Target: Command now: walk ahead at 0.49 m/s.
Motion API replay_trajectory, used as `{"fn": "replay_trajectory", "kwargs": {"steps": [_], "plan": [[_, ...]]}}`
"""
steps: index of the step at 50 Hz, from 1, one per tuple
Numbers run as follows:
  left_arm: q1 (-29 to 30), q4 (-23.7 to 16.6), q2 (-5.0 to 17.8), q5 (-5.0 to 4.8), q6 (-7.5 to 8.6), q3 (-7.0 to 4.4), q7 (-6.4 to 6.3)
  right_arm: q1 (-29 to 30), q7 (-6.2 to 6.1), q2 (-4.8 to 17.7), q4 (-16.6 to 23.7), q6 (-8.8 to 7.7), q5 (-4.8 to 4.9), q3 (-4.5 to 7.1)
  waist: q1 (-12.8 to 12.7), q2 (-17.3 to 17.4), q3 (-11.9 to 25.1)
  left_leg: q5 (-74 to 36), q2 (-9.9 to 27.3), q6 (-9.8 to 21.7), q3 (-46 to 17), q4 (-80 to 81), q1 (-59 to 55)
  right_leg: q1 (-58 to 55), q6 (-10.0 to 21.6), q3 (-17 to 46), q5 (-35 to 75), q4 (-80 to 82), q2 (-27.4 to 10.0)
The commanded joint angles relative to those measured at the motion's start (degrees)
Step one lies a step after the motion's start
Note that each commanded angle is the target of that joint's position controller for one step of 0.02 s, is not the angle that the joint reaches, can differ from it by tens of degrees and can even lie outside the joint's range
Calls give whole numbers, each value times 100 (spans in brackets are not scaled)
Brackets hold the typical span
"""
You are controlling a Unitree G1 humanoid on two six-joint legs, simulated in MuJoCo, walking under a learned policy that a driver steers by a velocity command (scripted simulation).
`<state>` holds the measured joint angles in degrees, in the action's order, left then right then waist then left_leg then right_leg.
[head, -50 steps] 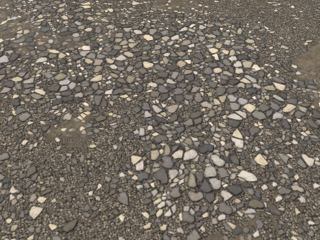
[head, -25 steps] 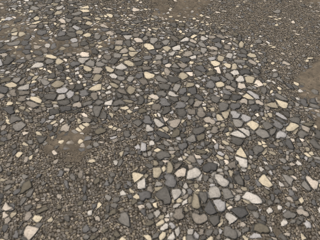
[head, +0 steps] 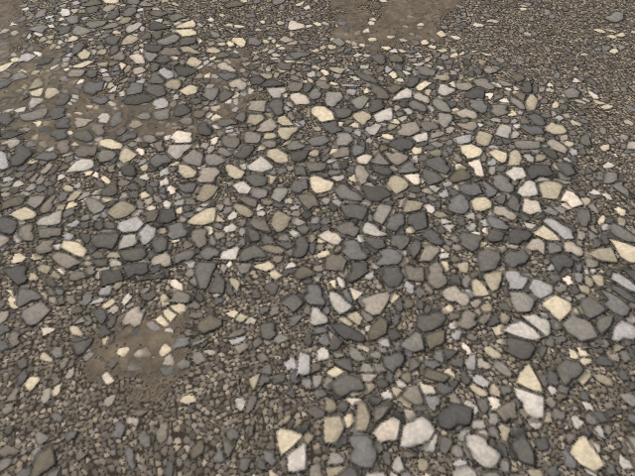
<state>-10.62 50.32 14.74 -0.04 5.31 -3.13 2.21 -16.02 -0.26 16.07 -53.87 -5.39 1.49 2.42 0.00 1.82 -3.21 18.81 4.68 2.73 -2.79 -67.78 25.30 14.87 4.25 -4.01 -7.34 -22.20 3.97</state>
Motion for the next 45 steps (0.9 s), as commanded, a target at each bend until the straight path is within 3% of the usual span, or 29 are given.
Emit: {"fn": "replay_trajectory", "kwargs": {"steps": [1, 5, 8, 12, 15, 16, 17, 18, 19, 20, 21, 22, 23, 24, 26, 29, 34, 37, 40, 42, 43, 44, 45], "plan": [[177, -207, 534, -5, 166, -89, 4, -438, -44, 284, 244, 85, -52, 98, 229, -543, 213, -335, 484, -134, -148, 289, 534, -119, 1041, 1500, 276, 1607, -1565], [-217, -16, 821, -9, 142, -146, -151, 513, -43, 330, 639, 87, -148, 89, 15, -430, -56, -1591, 521, -368, -31, 1784, 1102, -193, 990, 1062, 523, 1777, -1430], [-555, 105, 957, -65, 98, -163, -211, 1190, 26, 206, 811, 18, -119, 21, -245, -385, -85, -2446, 244, -382, 235, 2990, 761, -305, 801, 724, 594, 1734, -1292], [-986, 348, 1023, -142, -7, -187, -232, 1734, 141, 314, 1059, -10, -47, 10, -385, -423, -148, -2304, 126, -251, 140, 3637, 907, -1173, 716, 826, 563, 1396, -1659], [-942, 381, 1124, -133, -130, -229, -260, 1560, 220, 533, 1118, -48, -39, 80, -141, -540, 27, -1594, -12, -9, 189, 3851, 567, -1727, 542, 923, 1263, 867, -1903], [-816, 353, 1144, -123, -171, -228, -265, 1111, 220, 662, 1011, -59, -44, 156, 147, -567, 287, -1458, -182, 108, 354, 3972, -72, -1737, 438, 789, 2122, 300, -1780], [-820, 329, 998, -78, -208, -170, -268, 192, 184, 926, 725, -54, -52, 306, 544, -463, 868, -1451, -310, 279, 460, 3989, -1309, -1452, 287, 549, 2630, -822, -1451], [-975, 181, 697, 60, -209, -35, -275, -828, 132, 1383, 530, -28, -111, 435, 814, 269, 1795, -1490, 716, 639, -708, 3854, -2987, -398, 79, 230, 1249, -2697, -1056], [-1692, 181, -22, 1, -81, 155, -207, -1045, 185, 1708, 382, 6, -134, 498, 372, 1868, 2331, -62, 1747, 1508, -3471, 4707, -4638, 1848, -242, 374, -2306, -4464, 28], [-1331, 248, 668, -138, 41, 20, -188, -906, 209, 1061, 485, -20, -103, 321, 586, 1082, 2076, 602, 1642, 1320, -3745, 5123, -4484, 2474, -141, 1130, -2601, -5125, -245], [-803, 92, 948, -275, 123, -59, -169, -428, 196, 846, 586, -49, -113, 250, 522, 746, 1318, 295, 1494, 1089, -2907, 5179, -3818, 2808, -29, 1048, -2063, -5190, -522], [-537, 48, 910, -249, 147, -51, -209, 13, 193, 762, 686, -62, -144, 216, 354, 277, 929, -462, 1299, 1003, -2270, 5281, -3085, 2629, -38, 883, -1515, -4974, -834], [-398, 37, 867, -148, 132, -79, -236, 262, 199, 636, 715, -74, -177, 188, 227, 149, 639, -1074, 1120, 984, -1809, 5423, -2501, 2445, -82, 850, -1162, -4639, -1020], [-473, 55, 791, -114, 74, -91, -234, 357, 202, 531, 713, -94, -230, 152, 64, 257, 611, -1433, 972, 933, -1488, 5566, -2155, 2090, -106, 887, -920, -4442, -1169], [-578, 101, 575, -98, -48, -68, -236, 300, 209, 510, 640, -125, -197, 153, -50, 264, 553, -1828, 847, 1000, -1100, 5821, -1886, 1883, -195, 816, -750, -4142, -1220], [-121, -67, 520, -29, -134, -63, -254, 68, 137, 696, 497, -127, -165, 207, -7, 99, 283, -2211, 844, 1085, -742, 6065, -1860, 2345, -376, 760, -199, -3414, -1273], [893, -386, 380, -9, -52, -24, -205, -383, 21, 741, 286, -28, -97, 210, 262, 106, 22, -2095, 551, 894, -325, 6153, -1901, 2293, -509, 586, 1118, -1665, -1036], [1417, -541, 381, -51, 17, 2, -138, -692, -16, 804, 150, 36, -53, 238, 416, 122, -94, -1973, 610, 883, -419, 6001, -2123, 2143, -539, 539, 1270, -1006, -839], [1659, -681, 496, -84, 111, -13, -49, -801, -69, 833, 81, 118, -16, 282, 360, 215, -127, -2061, 830, 822, -678, 5637, -2500, 2010, -447, 685, 1042, -582, -765], [1432, -642, 675, -88, 161, -75, -28, -714, -102, 895, 104, 167, -16, 331, 169, 335, 7, -2322, 925, 724, -854, 5331, -2617, 1522, -351, 678, 698, -454, -687], [1085, -558, 784, -89, 184, -133, -39, -613, -105, 915, 138, 193, -19, 345, -42, 398, 187, -2808, 861, 654, -848, 4978, -2571, 972, -266, 576, 515, -368, -591], [328, -332, 1000, -74, 198, -258, -82, -546, -99, 809, 192, 211, -46, 307, -395, 334, 663, -3260, 548, 507, -674, 4167, -2349, -115, -109, 490, 482, -288, -536], [-680, -158, 1335, 22, 205, -365, -136, -480, -90, 546, 368, 218, -125, 203, -789, -22, 1540, -2404, 159, 311, -430, 2623, -1427, -1784, 220, 1205, 356, -575, -1298]]}}
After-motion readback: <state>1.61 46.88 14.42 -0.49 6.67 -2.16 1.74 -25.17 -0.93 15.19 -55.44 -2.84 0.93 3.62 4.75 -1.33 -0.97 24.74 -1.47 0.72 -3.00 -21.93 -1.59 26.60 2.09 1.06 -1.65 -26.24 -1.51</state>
